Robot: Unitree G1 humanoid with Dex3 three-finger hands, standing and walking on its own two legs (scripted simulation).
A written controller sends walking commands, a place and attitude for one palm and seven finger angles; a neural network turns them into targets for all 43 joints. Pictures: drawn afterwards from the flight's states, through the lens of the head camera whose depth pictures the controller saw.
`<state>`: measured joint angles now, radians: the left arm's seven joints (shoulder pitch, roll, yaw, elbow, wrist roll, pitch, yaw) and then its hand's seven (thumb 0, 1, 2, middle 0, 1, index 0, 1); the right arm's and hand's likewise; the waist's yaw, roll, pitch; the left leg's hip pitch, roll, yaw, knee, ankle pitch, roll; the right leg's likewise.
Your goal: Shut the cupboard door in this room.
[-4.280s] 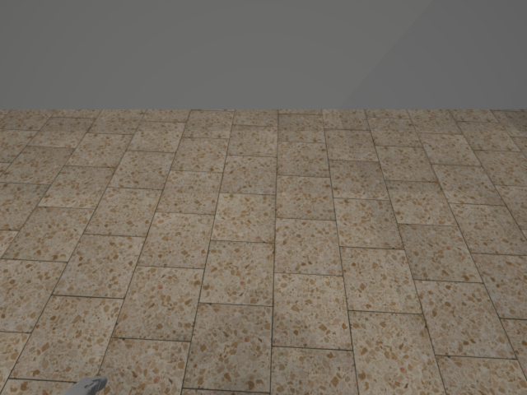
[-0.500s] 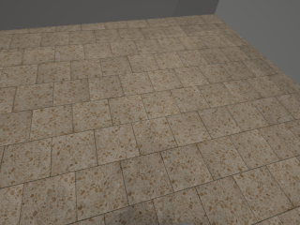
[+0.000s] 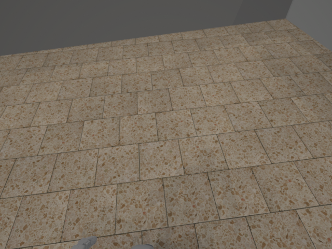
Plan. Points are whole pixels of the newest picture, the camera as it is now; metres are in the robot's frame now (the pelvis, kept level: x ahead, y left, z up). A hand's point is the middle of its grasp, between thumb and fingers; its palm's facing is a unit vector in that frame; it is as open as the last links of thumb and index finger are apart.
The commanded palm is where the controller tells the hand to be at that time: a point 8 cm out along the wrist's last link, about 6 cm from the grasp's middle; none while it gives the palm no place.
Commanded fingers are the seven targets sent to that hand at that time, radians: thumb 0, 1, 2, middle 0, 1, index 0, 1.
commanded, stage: turn or walk to find it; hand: left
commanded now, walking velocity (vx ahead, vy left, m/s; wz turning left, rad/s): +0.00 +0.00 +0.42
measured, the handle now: out of the picture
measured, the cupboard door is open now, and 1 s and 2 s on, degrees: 84 84 84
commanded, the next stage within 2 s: none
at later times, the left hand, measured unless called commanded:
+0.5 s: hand out of the picture -0.04 +0.27 -0.18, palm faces +0.28 -0.93 -0.23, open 7.4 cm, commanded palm none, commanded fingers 0.00 0.90 0.90 -0.20 -0.30 -0.20 -0.30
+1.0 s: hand out of the picture -0.03 +0.21 -0.14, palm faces +0.44 -0.86 -0.26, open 7.4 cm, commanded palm none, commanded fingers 0.00 0.90 0.90 -0.20 -0.30 -0.20 -0.30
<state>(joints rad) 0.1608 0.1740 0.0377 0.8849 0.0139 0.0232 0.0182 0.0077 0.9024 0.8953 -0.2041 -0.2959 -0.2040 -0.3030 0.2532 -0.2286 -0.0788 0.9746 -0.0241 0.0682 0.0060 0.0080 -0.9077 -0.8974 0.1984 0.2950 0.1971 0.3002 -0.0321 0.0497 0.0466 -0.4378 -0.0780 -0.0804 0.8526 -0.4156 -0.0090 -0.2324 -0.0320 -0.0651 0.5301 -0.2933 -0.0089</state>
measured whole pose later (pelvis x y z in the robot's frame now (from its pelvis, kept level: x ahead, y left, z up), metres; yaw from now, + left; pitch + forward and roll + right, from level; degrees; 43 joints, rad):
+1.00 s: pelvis -0.03 +0.01 +0.00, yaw +26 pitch -1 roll +1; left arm 0.20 0.16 0.03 0.91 0.02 0.02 0.02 0.01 0.90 0.90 -0.21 -0.30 -0.21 -0.30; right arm 0.26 -0.25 -0.09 0.99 -0.03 0.08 0.02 0.01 -0.91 -0.90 0.20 0.29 0.19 0.30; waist -0.03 0.05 0.05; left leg -0.49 0.00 -0.03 1.13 -0.36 -0.05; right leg -0.21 -0.06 -0.14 0.50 -0.28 -0.02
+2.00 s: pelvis -0.08 +0.00 +0.00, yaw +52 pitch -1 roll +1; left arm 0.22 0.18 0.04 0.93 0.03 0.02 0.01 0.01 0.90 0.90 -0.21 -0.30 -0.21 -0.30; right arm 0.23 -0.24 -0.07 1.00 -0.02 0.08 0.02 0.01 -0.91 -0.90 0.19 0.29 0.19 0.30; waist 0.00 0.01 0.07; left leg -0.37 0.04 0.02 0.89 -0.45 -0.06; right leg -0.23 -0.12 -0.20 0.52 -0.26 0.00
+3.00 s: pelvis -0.15 -0.02 -0.01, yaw +76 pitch +0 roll +0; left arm 0.25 0.25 0.07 0.98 0.01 0.07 0.02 0.01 0.90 0.90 -0.21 -0.30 -0.20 -0.30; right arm 0.17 -0.21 -0.05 0.97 -0.02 0.03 0.01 0.01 -0.91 -0.90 0.19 0.29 0.19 0.30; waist 0.02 -0.06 0.09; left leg -0.27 0.01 0.07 0.61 -0.33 0.02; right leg -0.36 -0.15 -0.12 0.86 -0.51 0.06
